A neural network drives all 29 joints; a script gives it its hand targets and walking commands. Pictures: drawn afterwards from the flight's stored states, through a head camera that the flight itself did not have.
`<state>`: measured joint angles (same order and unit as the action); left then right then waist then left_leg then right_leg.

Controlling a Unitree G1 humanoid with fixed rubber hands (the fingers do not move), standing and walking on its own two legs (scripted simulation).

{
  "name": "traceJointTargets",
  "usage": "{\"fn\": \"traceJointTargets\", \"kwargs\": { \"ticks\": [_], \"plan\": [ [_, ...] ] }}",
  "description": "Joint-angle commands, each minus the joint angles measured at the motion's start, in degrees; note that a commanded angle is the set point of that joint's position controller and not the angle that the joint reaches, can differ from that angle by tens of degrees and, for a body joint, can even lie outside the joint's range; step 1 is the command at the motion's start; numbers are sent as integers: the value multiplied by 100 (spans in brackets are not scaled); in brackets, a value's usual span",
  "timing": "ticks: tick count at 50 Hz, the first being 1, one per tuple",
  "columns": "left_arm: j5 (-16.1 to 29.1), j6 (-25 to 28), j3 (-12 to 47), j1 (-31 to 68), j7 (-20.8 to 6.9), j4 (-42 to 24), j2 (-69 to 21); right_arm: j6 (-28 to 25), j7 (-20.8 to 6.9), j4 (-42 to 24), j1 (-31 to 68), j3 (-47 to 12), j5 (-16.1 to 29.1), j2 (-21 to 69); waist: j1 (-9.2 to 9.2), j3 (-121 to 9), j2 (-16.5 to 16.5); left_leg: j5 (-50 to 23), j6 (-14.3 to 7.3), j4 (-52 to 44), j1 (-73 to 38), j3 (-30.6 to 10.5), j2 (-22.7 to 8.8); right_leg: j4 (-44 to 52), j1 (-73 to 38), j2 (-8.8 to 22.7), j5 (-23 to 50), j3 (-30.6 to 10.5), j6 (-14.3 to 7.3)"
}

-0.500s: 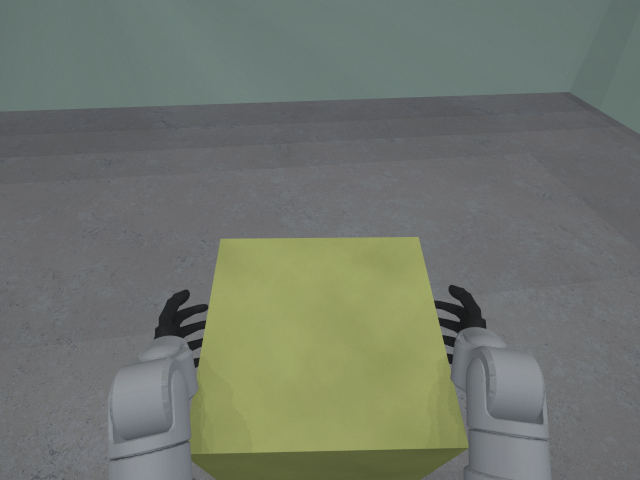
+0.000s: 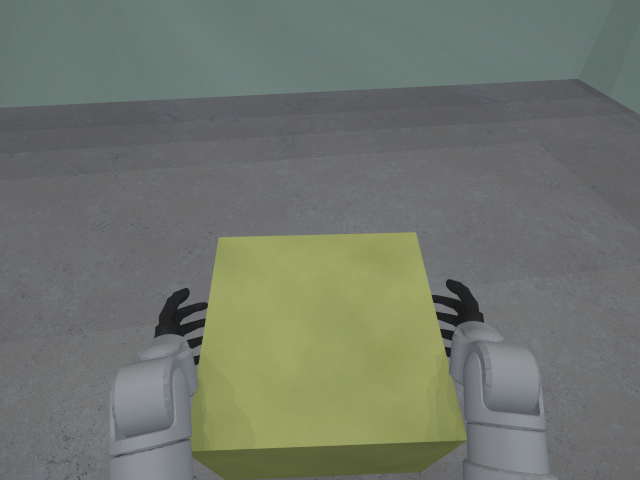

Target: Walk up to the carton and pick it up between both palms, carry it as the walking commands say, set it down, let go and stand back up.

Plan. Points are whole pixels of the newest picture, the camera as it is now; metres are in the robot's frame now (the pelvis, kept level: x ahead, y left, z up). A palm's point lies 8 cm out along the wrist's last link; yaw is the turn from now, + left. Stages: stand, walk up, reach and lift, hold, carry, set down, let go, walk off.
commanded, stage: carry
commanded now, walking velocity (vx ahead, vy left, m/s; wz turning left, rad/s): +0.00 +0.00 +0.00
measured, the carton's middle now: (320, 356) +0.30 +0.00 -0.01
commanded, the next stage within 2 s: none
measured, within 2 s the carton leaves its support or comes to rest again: neither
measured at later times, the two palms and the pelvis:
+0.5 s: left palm (172, 342) +0.28 +0.18 +0.06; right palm (453, 329) +0.29 -0.16 +0.07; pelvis +0.02 +0.01 +0.00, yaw +0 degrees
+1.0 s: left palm (177, 325) +0.31 +0.18 +0.06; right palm (446, 319) +0.31 -0.16 +0.06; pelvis +0.04 +0.01 +0.00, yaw +0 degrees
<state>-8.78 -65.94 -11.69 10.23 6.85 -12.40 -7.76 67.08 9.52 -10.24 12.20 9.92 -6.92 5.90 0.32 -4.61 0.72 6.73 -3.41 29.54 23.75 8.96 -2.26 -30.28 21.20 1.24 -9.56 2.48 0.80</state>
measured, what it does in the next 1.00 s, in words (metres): stands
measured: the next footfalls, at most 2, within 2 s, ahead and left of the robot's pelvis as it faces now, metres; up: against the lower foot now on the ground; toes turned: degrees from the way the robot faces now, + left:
none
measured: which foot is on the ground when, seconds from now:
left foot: down 0.00-1.00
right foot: down 0.00-1.00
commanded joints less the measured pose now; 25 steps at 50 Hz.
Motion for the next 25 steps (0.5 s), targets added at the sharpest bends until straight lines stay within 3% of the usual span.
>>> {"fn": "traceJointTargets", "kwargs": {
  "ticks": [1, 2, 3, 4, 5, 6, 7, 8, 9, 10, 11, 12, 13, 14, 15, 16, 17, 18, 19, 20, 21, 22, 23, 24, 25],
  "plan": [
    [2079, 70, 3911, 2932, -1920, 429, -4878, -202, -2393, -7, 3060, -3723, 2199, 5118, -36, -1555, -96, 1892, 197, -939, -916, -1031, -721, 617, -265, 226, -715, -469, -95],
    [1963, 199, 3734, 2842, -1951, 731, -4649, -344, -2370, 562, 2674, -3442, 1936, 4963, -50, -1399, 13, 1825, 160, -898, -775, -1015, -696, 790, -292, 333, -707, -543, -138],
    [2614, 130, 4605, 3470, -1948, -617, -5087, -234, -2363, -1054, 3444, -4214, 2602, 5247, -51, -1309, -43, 2097, 167, -1108, -716, -1040, -748, 647, -155, 293, -838, -561, -126],
    [2470, 91, 4328, 3248, -1931, -252, -4919, -182, -2357, -252, 2876, -3973, 2401, 5233, -30, -1338, -55, 2037, 153, -1030, -646, -1046, -698, 639, -290, 312, -937, -522, -157],
    [2466, 127, 4349, 3210, -1889, -314, -4991, -266, -2347, -511, 2940, -3967, 2424, 5211, -24, -1593, 149, 2075, 167, -1180, -988, -1102, -716, 470, -301, 186, -783, -376, -132],
    [2363, 148, 4307, 3075, -1865, -268, -4847, -281, -2341, -438, 2991, -3965, 2420, 5140, -59, -1456, 114, 2112, 163, -1143, -787, -979, -714, 482, -477, 169, -567, -389, -149],
    [2262, 145, 4258, 3047, -1886, 136, -4847, -323, -2334, -231, 2942, -3760, 2226, 5014, -70, -1505, 274, 2299, 167, -1185, -537, -1127, -674, 468, -661, 193, -757, -486, -118],
    [2361, 184, 4364, 3113, -1859, -429, -4737, -282, -2347, -390, 2753, -3937, 2368, 5083, -55, -1474, 176, 2236, 174, -1187, -859, -1005, -726, 518, -358, 176, -819, -384, -142],
    [2067, 284, 3966, 3025, -1888, 212, -4615, -408, -2327, 363, 2605, -3557, 2001, 5030, -52, -1436, 69, 2040, 217, -976, -732, -958, -676, 659, -404, 208, -817, -374, -132],
    [2417, 237, 4399, 3115, -1893, -582, -4849, -341, -2328, -887, 3293, -4200, 2512, 5178, -58, -1331, -82, 1831, 232, -1023, -813, -1000, -659, 677, -352, 248, -743, -448, -152],
    [2224, 255, 4207, 3194, -1893, -31, -4786, -368, -2337, -32, 2699, -3739, 2106, 5059, -42, -1286, -4, 1911, 163, -1007, -810, -921, -687, 692, -227, 264, -780, -424, -79],
    [2146, 291, 4161, 3251, -1897, 41, -4631, -435, -2365, 196, 2582, -3619, 2061, 4986, -51, -1195, 274, 2246, 189, -1063, -686, -970, -683, 743, -158, 232, -976, -463, -94],
    [1991, 345, 3865, 2874, -1919, 485, -4711, -518, -2341, -19, 3054, -3635, 2073, 4963, -57, -1466, -6, 2145, 170, -1058, -793, -1104, -705, 763, -372, 256, -963, -510, -164],
    [2082, 519, 3986, 3273, -1943, 94, -4696, -649, -2360, -67, 3005, -3690, 2080, 5025, -65, -1309, -135, 1999, 148, -1023, -593, -919, -655, 826, -351, 360, -859, -578, -170],
    [2162, 493, 4081, 3145, -1931, 178, -4834, -651, -2325, -302, 3131, -3777, 2116, 4967, -30, -1352, -10, 1737, 212, -818, -760, -785, -575, 923, -262, 406, -1036, -529, -140],
    [2469, 394, 4483, 3069, -1902, -533, -4971, -565, -2310, -1184, 3347, -4277, 2592, 5192, -45, -1503, -28, 1861, 182, -946, -919, -1006, -707, 749, -304, 305, -852, -350, -117],
    [1984, 502, 3936, 3059, -1882, 301, -4683, -626, -2351, 149, 2754, -3541, 1983, 4956, -57, -1515, 152, 1920, 170, -1048, -940, -1028, -722, 652, -315, 240, -709, -444, -154],
    [1980, 573, 4028, 3132, -1881, 193, -4548, -693, -2349, 330, 2495, -3485, 1904, 4885, -77, -1544, 300, 2001, 92, -1117, -589, -1143, -699, 535, -575, 266, -644, -438, -131],
    [1963, 569, 3981, 2875, -1855, 211, -4609, -663, -2351, 108, 2568, -3598, 1969, 4856, -58, -1297, 17, 1889, 167, -1175, -643, -1102, -736, 543, -460, 248, -614, -389, -71],
    [2251, 456, 4271, 2933, -1868, -258, -4803, -591, -2318, -671, 2990, -3978, 2313, 5006, -88, -1408, 108, 2132, 149, -1231, -707, -1125, -791, 515, -398, 210, -557, -360, -97],
    [1722, 513, 3772, 2644, -1867, 699, -4586, -669, -2336, 192, 2745, -3475, 1858, 4748, -85, -1365, 237, 1721, 184, -1046, -823, -1026, -733, 592, -404, 306, -397, -454, -95],
    [2025, 597, 4074, 2965, -1850, 82, -4678, -724, -2343, -69, 2720, -3587, 2057, 4867, -36, -1697, 440, 1881, 208, -1055, -1044, -971, -717, 592, -302, 274, -661, -489, -159],
    [2238, 573, 4289, 2957, -1853, -358, -4726, -723, -2319, -584, 2785, -4004, 2291, 5034, -58, -1700, -30, 1513, 126, -1018, -897, -1032, -733, 523, -735, 300, -273, -426, -144],
    [1901, 648, 3902, 2760, -1824, 147, -4430, -763, -2332, 127, 2543, -3729, 2079, 4916, -63, -1641, -118, 1291, 162, -864, -933, -936, -681, 527, -655, 382, -312, -458, -133],
    [1886, 777, 3884, 3132, -1887, 311, -4653, -908, -2325, -6, 2995, -3550, 1923, 4878, -53, -1441, -47, 1129, 131, -847, -976, -878, -694, 650, -419, 361, -311, -436, -156]
  ]
}}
